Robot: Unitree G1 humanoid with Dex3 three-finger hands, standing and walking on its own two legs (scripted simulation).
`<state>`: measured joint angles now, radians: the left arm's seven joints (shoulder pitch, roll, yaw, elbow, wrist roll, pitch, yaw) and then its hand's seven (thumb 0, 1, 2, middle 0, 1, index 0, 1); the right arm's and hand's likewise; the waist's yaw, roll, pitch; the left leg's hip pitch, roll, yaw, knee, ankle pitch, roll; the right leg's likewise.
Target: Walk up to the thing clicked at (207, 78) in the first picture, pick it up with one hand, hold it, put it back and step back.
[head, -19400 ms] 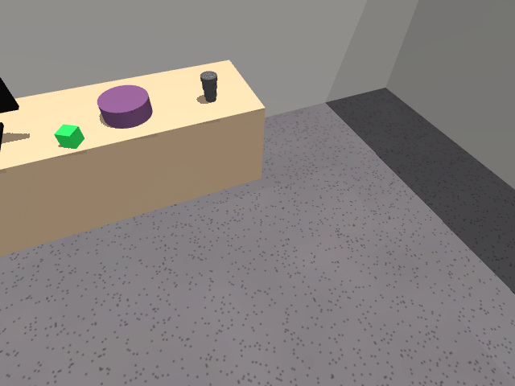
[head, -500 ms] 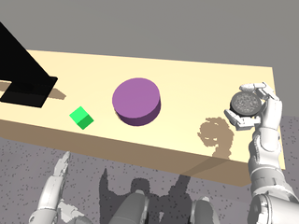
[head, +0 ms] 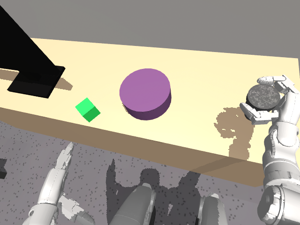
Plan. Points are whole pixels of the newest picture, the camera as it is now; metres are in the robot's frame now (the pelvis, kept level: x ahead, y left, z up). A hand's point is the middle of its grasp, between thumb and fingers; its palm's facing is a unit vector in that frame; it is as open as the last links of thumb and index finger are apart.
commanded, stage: crouch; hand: right
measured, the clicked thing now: (257, 106) +0.47 -0.20 -0.04
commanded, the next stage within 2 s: lower in 0.04 s
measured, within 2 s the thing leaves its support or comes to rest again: rests again in 1.12 s
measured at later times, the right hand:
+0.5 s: hand (255, 106) +0.48 -0.20 -0.06, palm faces +0.18 +0.98 +0.02, open 9.8 cm
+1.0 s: hand (250, 109) +0.49 -0.19 -0.09, palm faces +0.17 +0.98 +0.02, open 9.9 cm
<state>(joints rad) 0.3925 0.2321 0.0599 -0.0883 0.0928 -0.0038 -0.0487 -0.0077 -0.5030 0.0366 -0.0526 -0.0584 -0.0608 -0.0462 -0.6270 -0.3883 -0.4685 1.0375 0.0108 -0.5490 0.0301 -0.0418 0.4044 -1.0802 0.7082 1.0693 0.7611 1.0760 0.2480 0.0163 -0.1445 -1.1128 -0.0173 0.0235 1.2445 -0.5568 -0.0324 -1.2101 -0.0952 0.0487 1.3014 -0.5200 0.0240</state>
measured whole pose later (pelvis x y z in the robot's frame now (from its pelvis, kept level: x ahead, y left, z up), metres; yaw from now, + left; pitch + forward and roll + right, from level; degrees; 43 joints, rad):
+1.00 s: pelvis -0.02 +0.00 -0.06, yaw +2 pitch +30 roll +7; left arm 0.43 0.28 0.08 -0.30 0.11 -0.04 -0.07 -0.01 -0.54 0.06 -0.06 -0.05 -0.05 -0.05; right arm -0.71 -0.53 -0.56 1.12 -0.03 -0.58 0.05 -0.04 0.40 -1.08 0.69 1.09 0.75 1.10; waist 0.35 0.02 -0.15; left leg -1.38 -0.04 0.05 1.46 -0.60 -0.03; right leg -1.50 -0.11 0.10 1.53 -0.57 0.03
